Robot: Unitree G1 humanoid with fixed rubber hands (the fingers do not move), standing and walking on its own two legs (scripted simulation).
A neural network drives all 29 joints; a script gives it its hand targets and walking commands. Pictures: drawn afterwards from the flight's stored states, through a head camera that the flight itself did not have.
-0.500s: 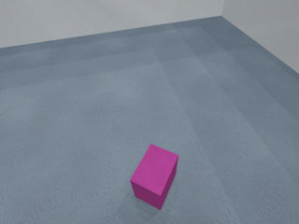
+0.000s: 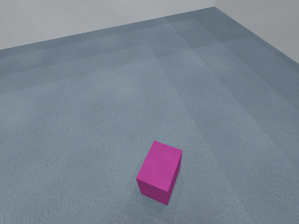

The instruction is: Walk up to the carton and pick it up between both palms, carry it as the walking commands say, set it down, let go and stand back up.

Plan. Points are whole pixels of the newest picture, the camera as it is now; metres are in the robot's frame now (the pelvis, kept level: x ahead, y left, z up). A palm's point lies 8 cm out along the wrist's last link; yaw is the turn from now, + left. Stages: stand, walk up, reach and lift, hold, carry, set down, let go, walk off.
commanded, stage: walk up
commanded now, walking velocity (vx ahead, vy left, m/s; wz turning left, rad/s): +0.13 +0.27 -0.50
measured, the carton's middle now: (160, 173) +0.50 +0.03 -0.64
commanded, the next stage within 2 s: none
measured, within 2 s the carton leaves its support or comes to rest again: neither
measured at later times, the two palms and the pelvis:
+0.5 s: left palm (66, 187) +0.26 +0.33 -0.13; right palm out of the picture -0.05 -0.09 -0.15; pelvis +0.07 +0.13 -0.02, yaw -14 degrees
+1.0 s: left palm (39, 188) +0.26 +0.43 -0.15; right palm out of the picture +0.04 -0.06 -0.11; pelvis +0.10 +0.20 +0.00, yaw -19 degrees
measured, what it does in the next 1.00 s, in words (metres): steps to the left, turning right: left foot, then right foot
